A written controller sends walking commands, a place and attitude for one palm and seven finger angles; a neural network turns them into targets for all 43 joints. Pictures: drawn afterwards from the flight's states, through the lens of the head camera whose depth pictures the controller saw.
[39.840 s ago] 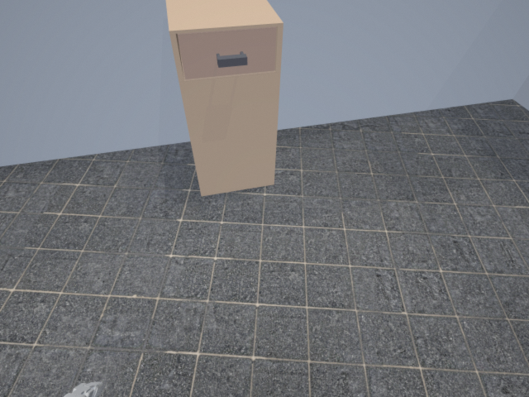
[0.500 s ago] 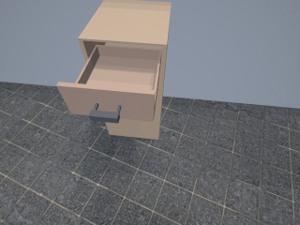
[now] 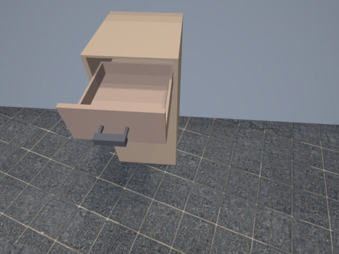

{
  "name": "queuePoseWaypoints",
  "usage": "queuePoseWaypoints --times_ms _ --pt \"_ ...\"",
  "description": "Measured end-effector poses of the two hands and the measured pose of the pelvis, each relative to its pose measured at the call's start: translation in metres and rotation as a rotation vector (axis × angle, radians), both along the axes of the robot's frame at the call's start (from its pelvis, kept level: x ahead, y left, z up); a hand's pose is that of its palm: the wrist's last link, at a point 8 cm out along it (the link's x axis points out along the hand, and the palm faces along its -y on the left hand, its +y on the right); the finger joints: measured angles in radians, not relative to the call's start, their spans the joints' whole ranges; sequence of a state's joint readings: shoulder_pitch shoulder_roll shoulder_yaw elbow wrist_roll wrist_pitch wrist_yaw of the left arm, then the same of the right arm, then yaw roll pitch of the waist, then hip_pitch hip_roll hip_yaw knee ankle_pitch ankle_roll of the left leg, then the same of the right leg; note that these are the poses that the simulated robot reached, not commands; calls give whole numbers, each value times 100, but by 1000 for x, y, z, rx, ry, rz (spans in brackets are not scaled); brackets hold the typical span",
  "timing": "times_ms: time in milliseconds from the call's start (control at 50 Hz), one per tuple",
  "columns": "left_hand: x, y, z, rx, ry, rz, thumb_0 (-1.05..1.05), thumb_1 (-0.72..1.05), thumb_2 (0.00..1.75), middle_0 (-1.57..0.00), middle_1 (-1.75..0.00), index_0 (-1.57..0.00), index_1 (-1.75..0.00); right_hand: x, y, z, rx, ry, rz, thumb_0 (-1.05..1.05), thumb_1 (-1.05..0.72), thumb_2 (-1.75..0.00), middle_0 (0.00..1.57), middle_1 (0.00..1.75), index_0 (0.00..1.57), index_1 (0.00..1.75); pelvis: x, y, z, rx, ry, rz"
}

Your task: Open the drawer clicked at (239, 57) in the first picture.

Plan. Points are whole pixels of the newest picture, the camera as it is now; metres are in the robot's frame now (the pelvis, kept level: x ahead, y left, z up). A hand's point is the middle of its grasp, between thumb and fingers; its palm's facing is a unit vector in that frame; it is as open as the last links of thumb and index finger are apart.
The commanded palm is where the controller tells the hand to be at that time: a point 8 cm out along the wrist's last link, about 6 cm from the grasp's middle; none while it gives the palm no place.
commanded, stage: let the arm hang, fingers relaxed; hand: left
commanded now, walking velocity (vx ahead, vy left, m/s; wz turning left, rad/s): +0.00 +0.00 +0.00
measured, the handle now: (112, 134) +0.47 +0.21 -0.05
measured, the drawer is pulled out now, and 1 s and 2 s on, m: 0.29 0.29 0.29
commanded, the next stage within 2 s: look to check the result in 0.02 s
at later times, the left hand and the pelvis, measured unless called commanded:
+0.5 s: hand out of the picture +0.00 +0.16 -0.17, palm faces +0.03 -0.98 -0.20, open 7.3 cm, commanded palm none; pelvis +0.01 -0.01 +0.00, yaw +0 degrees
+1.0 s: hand out of the picture +0.02 +0.16 -0.17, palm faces +0.03 -0.98 -0.22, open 7.3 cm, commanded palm none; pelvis +0.02 -0.01 +0.00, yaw +0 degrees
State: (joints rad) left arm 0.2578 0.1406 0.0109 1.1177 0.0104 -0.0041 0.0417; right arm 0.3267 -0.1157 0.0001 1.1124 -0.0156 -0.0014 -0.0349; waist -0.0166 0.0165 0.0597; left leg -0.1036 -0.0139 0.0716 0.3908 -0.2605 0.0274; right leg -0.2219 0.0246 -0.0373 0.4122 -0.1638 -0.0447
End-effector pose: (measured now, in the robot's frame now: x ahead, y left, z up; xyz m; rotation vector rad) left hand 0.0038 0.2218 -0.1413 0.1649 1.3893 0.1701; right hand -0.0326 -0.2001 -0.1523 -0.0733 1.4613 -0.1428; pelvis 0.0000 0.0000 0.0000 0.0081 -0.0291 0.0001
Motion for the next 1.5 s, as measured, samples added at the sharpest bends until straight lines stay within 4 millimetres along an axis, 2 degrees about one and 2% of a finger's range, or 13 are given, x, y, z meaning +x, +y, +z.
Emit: queuePoseWaypoints --times_ms 180,400,680,940,1500 --pt "-7 -10 -2 -18 42 10 0 92 89 -20 -30 -20 -30 -4 -12 3 -21 39 2 0 -91 -90 20 30 20 30 4 -5 1 -1 2 2" --pt "-9 -17 -2 -24 65 18 0 92 89 -20 -30 -20 -30 -1 -11 3 -10 54 6 0 -91 -90 20 30 20 30 8 -9 1 -2 7 4" --pt "3 -15 0 -6 46 14 1 92 89 -20 -30 -20 -30 12 -11 1 0 33 5 0 -91 -90 20 30 20 30 13 -12 1 -2 10 2" --pt "12 -14 0 -2 36 11 1 93 89 -20 -30 -20 -30 16 -17 2 -14 34 6 0 -91 -90 20 30 20 30 17 -13 1 -3 10 2" --pt "11 -14 0 -8 43 13 0 92 89 -20 -30 -20 -30 18 -14 3 -15 35 4 0 -91 -90 20 30 20 30 20 -12 2 -4 11 1"
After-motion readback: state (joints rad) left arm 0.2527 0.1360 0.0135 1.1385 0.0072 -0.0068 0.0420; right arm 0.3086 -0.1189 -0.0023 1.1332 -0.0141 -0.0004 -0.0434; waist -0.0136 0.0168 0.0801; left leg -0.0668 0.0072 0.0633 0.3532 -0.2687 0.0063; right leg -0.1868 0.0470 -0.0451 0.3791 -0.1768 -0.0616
